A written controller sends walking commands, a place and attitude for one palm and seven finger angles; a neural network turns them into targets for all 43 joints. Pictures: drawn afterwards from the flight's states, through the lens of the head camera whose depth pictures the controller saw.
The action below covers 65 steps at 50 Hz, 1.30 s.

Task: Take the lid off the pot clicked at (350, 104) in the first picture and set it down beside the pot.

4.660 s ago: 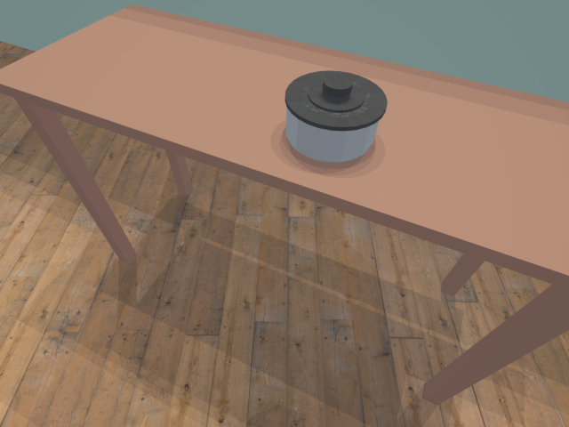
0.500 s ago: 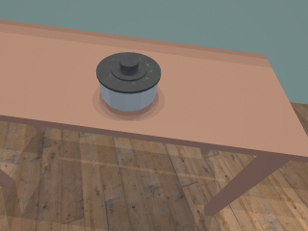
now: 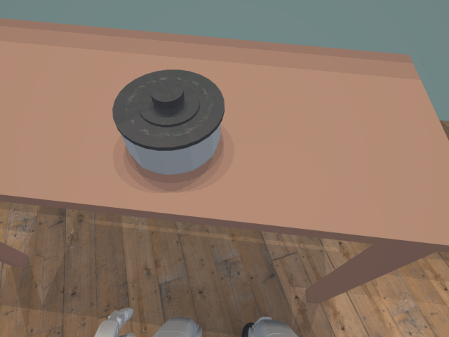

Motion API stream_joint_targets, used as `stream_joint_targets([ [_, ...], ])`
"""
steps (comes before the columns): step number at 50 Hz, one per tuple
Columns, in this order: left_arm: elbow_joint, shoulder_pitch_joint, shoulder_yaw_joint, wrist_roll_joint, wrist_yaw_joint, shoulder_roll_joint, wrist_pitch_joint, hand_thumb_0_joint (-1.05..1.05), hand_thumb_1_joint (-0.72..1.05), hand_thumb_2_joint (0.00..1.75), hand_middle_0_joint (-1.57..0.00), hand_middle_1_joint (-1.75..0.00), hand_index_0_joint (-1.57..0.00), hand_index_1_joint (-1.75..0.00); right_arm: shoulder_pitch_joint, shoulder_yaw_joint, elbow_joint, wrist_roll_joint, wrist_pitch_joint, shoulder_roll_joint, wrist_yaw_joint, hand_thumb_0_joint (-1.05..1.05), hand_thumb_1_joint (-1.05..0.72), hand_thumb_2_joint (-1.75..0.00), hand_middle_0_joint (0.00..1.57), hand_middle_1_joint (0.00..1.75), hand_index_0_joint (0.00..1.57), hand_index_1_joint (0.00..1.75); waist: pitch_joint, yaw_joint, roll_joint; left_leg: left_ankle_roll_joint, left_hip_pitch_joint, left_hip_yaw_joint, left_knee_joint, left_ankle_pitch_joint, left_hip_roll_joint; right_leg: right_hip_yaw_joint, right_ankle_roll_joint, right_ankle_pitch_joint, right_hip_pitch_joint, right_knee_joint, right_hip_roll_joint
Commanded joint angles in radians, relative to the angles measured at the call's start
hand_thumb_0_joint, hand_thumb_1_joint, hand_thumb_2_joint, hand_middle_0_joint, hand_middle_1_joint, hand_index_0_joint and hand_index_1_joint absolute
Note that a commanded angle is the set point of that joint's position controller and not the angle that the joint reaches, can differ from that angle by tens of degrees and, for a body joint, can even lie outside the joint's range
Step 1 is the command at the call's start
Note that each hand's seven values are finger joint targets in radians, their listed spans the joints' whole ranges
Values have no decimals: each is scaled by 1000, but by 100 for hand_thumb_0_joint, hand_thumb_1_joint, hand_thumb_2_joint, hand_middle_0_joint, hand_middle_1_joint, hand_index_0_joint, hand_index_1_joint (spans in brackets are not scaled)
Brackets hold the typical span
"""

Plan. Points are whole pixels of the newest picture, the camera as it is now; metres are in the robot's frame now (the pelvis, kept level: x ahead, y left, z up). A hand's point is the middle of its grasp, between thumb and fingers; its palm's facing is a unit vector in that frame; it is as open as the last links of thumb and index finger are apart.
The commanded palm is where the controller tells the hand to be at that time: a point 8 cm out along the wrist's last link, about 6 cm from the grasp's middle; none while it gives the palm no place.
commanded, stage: come to a stop and stand still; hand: left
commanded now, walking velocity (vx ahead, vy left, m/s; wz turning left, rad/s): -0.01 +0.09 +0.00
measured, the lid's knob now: (167, 94) +0.46 +0.11 +0.16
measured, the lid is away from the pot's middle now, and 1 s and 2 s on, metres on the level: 0.00 0.00 0.00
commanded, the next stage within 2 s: look again from close up in 0.76 s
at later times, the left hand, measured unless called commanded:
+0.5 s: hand out of the picture -0.02 +0.24 -0.16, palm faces +0.04 -0.97 -0.23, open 7.4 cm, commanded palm none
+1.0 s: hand out of the picture -0.05 +0.23 -0.17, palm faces -0.02 -0.98 -0.19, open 7.4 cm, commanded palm none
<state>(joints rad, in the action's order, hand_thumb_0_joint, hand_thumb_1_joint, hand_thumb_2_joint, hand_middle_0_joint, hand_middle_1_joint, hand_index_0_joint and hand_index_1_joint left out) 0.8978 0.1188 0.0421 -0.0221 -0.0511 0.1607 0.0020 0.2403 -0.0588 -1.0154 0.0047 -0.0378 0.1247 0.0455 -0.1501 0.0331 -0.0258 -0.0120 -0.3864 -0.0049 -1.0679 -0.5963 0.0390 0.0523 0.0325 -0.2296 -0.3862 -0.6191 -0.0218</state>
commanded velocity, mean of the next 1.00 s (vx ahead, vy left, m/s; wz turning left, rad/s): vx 0.00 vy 0.00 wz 0.00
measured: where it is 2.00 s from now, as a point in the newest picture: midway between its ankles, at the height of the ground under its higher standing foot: outside the picture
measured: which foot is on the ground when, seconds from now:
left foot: up 0.00-0.16, down 0.18-1.00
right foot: down 0.00-0.20, up 0.22-0.44, down 0.46-1.00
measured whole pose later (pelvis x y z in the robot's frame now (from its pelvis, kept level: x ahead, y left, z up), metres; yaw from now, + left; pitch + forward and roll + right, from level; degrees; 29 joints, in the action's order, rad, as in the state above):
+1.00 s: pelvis -0.04 +0.06 +0.01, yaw -1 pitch +0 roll -1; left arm 1.06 0.35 -0.01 -0.02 -0.04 0.15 0.00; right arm 0.34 -0.01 -1.03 0.02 -0.02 0.15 0.01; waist -0.01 0.03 0.02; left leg 0.05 -0.34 0.03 -0.58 -0.24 0.02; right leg -0.01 0.00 -0.32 -0.24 -0.56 -0.01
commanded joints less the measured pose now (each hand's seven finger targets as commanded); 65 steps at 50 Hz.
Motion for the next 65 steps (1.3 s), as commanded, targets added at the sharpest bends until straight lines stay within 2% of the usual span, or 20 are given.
stream_joint_targets([
  [1,-62,82,51,-14,-9,190,1,0,90,90,-20,-30,-20,-30,108,-15,54,7,0,67,-18,0,-90,-90,20,30,20,30,217,-28,-126,-22,-9,-3,16,77,-36,-262,203,441,86,216,-279],
  [7,-68,79,46,-8,11,204,18,0,90,90,-20,-30,-20,-30,132,-5,60,5,32,62,-28,0,-90,-90,20,30,20,30,209,-2,-129,-9,249,74,518,316,-7,-209,83,46,-30,170,-180],
  [8,-77,84,38,-4,15,178,25,0,90,90,-20,-30,-20,-30,124,-8,70,6,36,103,-25,0,-90,-90,20,30,20,30,167,-2,-22,11,273,17,595,300,-51,-183,48,-76,-100,127,-145],
  [10,-94,82,25,7,18,111,34,0,90,90,-20,-30,-20,-30,51,-17,135,28,40,200,-27,0,-90,-90,20,30,20,30,81,-4,319,167,33,-365,856,232,-340,-9,-42,-293,-91,-134,31],
  [11,-68,69,25,2,13,123,36,0,90,90,-20,-30,-20,-30,-4,-13,141,28,44,192,-22,0,-90,-90,20,30,20,30,85,-9,347,202,-64,-378,897,248,-337,-78,-34,-288,-14,-262,13],
  [14,-11,169,24,1,22,110,28,0,90,90,-20,-30,-20,-30,-92,0,142,25,45,178,-15,0,-90,-90,20,30,20,30,127,-72,202,178,18,-222,799,397,-259,-77,-27,-236,13,-310,17],
  [19,25,174,2,11,21,80,0,0,90,90,-20,-30,-20,-30,28,1,72,17,46,170,-11,0,-90,-90,20,30,20,30,174,-32,124,142,225,-169,709,652,-225,-39,-44,-131,118,111,0],
  [22,56,204,4,10,13,147,-16,0,90,90,-20,-30,-20,-30,32,11,64,0,50,127,-19,0,-90,-90,20,30,20,30,171,-27,-19,46,158,-78,617,517,-118,-198,10,216,225,256,-126],
  [23,60,209,-1,12,14,156,-16,0,90,90,-20,-30,-20,-30,21,12,65,0,52,129,-23,0,-90,-90,20,30,20,30,170,-22,28,36,204,-70,639,470,-102,-191,21,208,166,236,-149],
  [25,80,195,-6,13,17,144,-18,0,90,90,-20,-30,-20,-30,3,8,44,3,41,143,-22,0,-90,-90,20,30,20,30,152,-20,-90,29,235,-60,626,411,-110,-197,14,63,106,264,-118],
  [30,102,207,-11,10,18,127,-5,0,90,90,-20,-30,-20,-30,15,16,6,7,40,144,-27,0,-90,-90,20,30,20,30,64,-26,13,38,172,-103,726,251,-127,-161,-4,-138,63,280,-71],
  [38,145,258,-16,9,19,97,-7,0,90,90,-20,-30,-20,-30,56,21,-32,9,43,135,-24,0,-90,-90,20,30,20,30,60,-40,62,46,105,-139,782,170,-135,-128,-6,-110,105,261,-54],
  [42,160,268,-19,10,18,90,-12,0,90,90,-20,-30,-20,-30,86,22,-48,7,47,117,-23,0,-90,-90,20,30,20,30,71,-40,34,48,112,-130,767,213,-133,-125,-6,-79,115,265,-58],
  [43,178,316,-35,-13,-20,90,-32,0,90,90,-20,-30,-20,-30,-13,31,20,3,57,162,-28,0,-90,-90,20,30,20,30,18,-65,83,10,84,-20,575,348,-110,-130,5,7,99,269,-77],
  [44,129,252,-31,-2,-12,142,-37,0,90,90,-20,-30,-20,-30,47,36,39,9,49,104,-39,0,-90,-90,20,30,20,30,89,-13,65,11,111,-35,569,235,-76,-201,30,-273,39,295,-114],
  [45,109,214,-29,0,-7,144,-38,0,90,90,-20,-30,-20,-30,94,35,36,15,46,120,-41,0,-90,-90,20,30,20,30,100,15,91,24,114,-50,570,227,-80,-189,40,-330,11,259,-95],
  [47,103,237,-23,3,3,128,-28,0,90,90,-20,-30,-20,-30,112,29,47,14,49,132,-39,0,-90,-90,20,30,20,30,146,-11,174,56,90,-117,653,151,-122,-106,33,-261,53,157,-36],
  [49,111,277,-31,1,4,91,-23,0,90,90,-20,-30,-20,-30,86,23,69,11,46,152,-36,0,-90,-90,20,30,20,30,95,-31,110,75,-13,-179,719,57,-149,-78,25,-210,90,118,-4],
  [52,114,284,-36,1,6,78,-30,0,90,90,-20,-30,-20,-30,83,28,71,8,54,133,-36,0,-90,-90,20,30,20,30,71,-40,-7,71,13,-132,681,166,-125,-122,32,-166,84,168,-33],
  [65,105,278,-29,7,-1,102,-30,0,90,90,-20,-30,-20,-30,75,38,35,3,74,130,-25,0,-90,-90,20,30,20,30,104,-33,24,61,157,-72,616,513,-127,-142,16,74,130,169,-56],
])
